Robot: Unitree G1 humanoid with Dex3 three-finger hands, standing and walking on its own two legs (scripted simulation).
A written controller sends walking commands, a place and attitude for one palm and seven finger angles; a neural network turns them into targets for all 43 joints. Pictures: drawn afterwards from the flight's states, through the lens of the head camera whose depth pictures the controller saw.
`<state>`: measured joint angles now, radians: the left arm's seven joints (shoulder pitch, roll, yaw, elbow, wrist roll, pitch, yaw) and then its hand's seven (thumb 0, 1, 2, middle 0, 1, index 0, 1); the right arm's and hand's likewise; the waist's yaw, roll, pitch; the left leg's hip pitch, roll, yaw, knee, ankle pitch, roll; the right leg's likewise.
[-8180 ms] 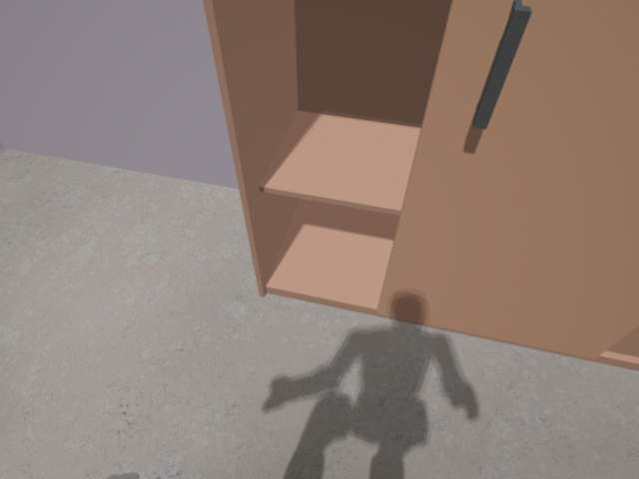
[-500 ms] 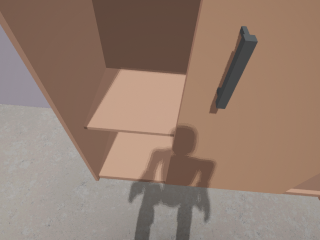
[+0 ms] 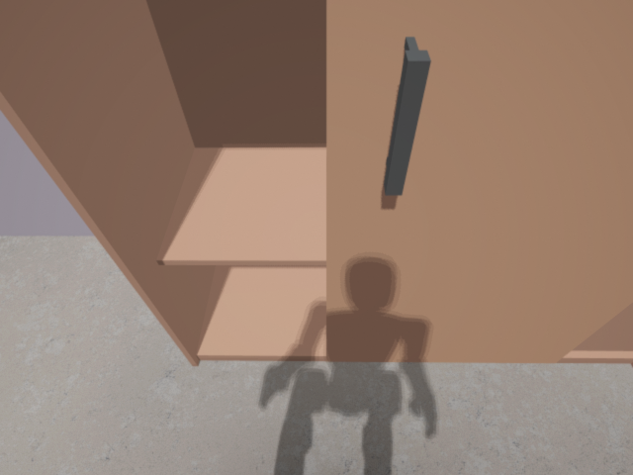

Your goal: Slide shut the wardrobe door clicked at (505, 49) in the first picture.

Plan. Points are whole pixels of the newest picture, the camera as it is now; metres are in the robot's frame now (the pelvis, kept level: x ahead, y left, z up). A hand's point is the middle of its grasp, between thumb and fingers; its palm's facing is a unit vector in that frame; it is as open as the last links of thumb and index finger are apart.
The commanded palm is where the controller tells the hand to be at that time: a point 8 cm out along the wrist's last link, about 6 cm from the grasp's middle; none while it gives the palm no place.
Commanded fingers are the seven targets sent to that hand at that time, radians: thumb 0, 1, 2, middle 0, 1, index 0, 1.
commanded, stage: come to a stop and stand still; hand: right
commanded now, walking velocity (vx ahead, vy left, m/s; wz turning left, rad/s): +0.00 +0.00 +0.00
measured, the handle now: (401, 123) +0.50 -0.09 +0.18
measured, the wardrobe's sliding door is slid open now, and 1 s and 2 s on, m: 0.42 0.42 0.42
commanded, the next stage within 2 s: look again from close up in 0.68 s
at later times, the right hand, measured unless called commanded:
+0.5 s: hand out of the picture -0.02 -0.18 -0.17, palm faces +0.01 +0.98 -0.18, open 7.4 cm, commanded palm none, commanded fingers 0.00 -0.90 -0.90 0.20 0.30 0.20 0.30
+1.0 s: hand out of the picture +0.00 -0.19 -0.17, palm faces -0.01 +0.98 -0.21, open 7.4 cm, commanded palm none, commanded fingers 0.00 -0.90 -0.90 0.20 0.30 0.20 0.30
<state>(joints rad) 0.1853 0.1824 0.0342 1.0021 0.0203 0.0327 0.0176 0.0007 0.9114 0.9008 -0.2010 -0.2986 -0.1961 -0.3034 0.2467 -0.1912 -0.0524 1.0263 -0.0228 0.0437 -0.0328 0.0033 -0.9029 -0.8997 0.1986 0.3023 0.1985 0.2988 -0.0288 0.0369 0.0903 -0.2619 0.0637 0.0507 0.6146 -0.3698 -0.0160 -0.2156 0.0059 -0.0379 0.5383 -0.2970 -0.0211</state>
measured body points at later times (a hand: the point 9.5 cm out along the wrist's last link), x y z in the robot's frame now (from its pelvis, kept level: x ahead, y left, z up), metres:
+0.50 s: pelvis -0.02 -0.02 +0.01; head -0.01 -0.01 +0.46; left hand -0.03 +0.20 -0.15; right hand -0.02 -0.23 -0.15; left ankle -0.04 +0.10 -0.73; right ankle +0.00 -0.11 -0.73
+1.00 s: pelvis -0.01 -0.02 +0.00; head -0.01 -0.01 +0.45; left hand -0.01 +0.21 -0.16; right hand +0.00 -0.24 -0.15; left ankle -0.04 +0.10 -0.73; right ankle +0.00 -0.11 -0.73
